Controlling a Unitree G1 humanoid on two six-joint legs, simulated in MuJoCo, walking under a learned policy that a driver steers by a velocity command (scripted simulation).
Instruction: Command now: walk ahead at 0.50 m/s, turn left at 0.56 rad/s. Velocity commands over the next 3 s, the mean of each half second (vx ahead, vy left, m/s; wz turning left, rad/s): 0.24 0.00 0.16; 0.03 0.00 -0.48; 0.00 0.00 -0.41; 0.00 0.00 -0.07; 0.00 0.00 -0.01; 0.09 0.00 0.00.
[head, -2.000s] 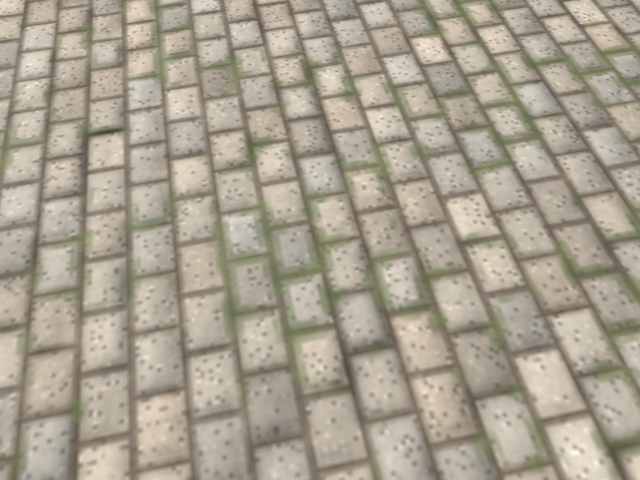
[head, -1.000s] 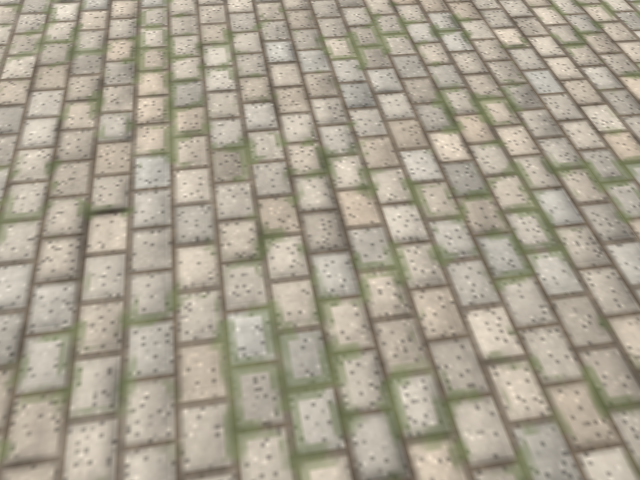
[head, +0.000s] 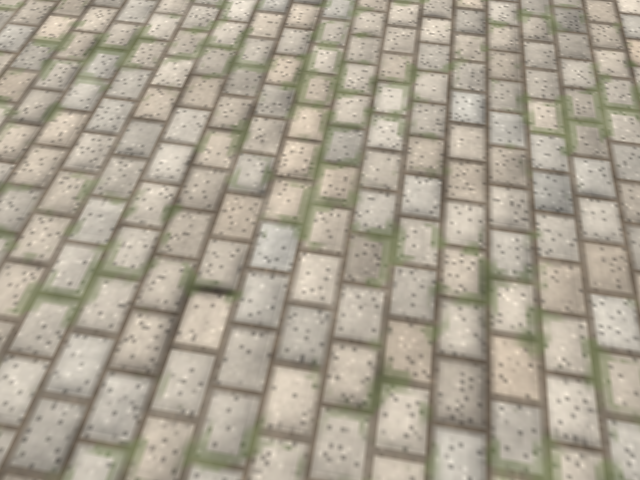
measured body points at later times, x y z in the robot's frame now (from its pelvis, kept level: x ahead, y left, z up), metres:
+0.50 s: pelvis +0.23 -0.01 +0.01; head +0.27 -0.01 +0.46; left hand +0.35 +0.27 -0.10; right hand +0.38 -0.27 -0.11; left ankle +0.12 +0.08 -0.66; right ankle +0.35 -0.09 -0.71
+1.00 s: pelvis +0.28 +0.04 +0.03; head +0.32 +0.06 +0.48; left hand +0.50 +0.29 -0.08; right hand +0.32 -0.27 -0.06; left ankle +0.31 +0.15 -0.71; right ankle +0.25 -0.10 -0.62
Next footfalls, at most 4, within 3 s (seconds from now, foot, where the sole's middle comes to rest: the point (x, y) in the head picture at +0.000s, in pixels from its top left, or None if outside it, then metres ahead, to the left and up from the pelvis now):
0.42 right None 0.39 -0.09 -0.75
0.82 left None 0.35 0.14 -0.75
1.24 right None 0.27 -0.12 -0.75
1.62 left None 0.38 0.10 -0.75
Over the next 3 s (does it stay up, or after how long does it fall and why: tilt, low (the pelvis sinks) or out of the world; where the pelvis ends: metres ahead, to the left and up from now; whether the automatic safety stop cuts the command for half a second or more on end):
stays up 0.31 -0.01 0.02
